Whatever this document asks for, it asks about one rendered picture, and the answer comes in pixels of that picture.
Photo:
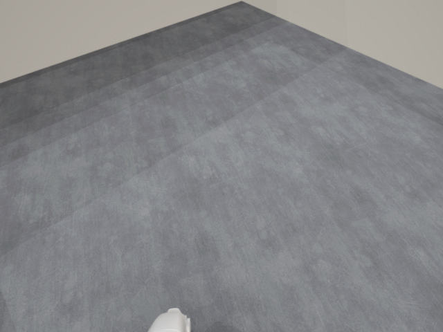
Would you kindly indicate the left robot thigh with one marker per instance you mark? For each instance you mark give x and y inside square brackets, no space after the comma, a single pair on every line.
[171,322]

